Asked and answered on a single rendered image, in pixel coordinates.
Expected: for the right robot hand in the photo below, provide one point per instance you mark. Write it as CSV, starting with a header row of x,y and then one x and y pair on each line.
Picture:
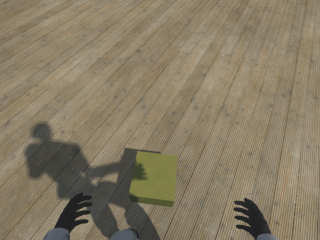
x,y
256,219

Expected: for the robot left thigh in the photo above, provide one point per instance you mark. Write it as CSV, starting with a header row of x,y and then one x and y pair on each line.
x,y
124,235

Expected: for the left robot forearm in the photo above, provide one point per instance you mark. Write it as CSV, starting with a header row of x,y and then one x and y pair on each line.
x,y
57,234

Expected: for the left robot hand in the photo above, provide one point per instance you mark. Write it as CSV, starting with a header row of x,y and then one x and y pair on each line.
x,y
69,214

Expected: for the left robot foot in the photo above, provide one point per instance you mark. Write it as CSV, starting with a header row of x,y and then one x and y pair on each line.
x,y
135,232

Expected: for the carton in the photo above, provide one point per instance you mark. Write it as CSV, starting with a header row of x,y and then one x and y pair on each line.
x,y
154,179

